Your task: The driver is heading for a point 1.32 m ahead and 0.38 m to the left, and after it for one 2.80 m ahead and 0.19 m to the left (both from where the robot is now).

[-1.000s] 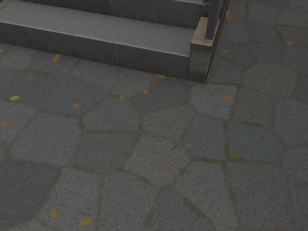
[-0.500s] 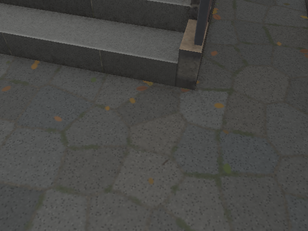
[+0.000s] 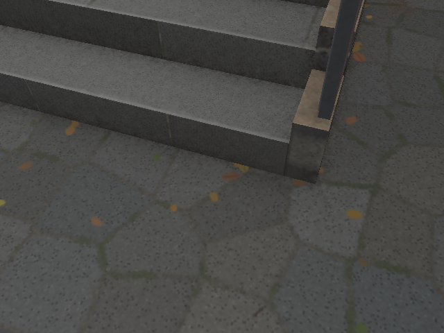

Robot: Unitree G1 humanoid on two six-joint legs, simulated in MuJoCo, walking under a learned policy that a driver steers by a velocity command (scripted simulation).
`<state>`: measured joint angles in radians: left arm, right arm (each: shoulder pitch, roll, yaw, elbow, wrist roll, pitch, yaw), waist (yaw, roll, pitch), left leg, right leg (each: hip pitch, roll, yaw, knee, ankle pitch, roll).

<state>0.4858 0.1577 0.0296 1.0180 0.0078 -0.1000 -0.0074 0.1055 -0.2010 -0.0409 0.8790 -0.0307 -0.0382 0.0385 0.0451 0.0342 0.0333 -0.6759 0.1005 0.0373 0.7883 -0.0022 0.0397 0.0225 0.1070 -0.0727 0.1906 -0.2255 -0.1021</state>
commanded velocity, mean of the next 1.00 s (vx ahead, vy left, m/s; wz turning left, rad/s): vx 0.28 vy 0.00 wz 0.35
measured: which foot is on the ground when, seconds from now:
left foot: up 0.00-0.16, down 0.18-0.70, up 0.72-1.00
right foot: down 0.00-0.20, up 0.22-0.68, down 0.70-1.00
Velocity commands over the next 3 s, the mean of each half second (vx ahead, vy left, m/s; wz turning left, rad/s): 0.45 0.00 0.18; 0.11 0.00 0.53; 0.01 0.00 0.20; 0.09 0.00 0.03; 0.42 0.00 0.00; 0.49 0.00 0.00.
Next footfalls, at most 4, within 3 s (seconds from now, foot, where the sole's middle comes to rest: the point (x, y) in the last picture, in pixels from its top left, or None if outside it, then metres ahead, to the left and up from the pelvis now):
0.18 left None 0.29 0.10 -0.78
0.70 right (258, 326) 0.51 -0.04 -0.78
1.14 left None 0.35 0.14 -0.78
1.48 right None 0.42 -0.07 -0.78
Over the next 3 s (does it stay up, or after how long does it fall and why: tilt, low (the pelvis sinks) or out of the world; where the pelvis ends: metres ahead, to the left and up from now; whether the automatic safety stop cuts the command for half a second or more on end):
stays up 0.78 0.28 -0.01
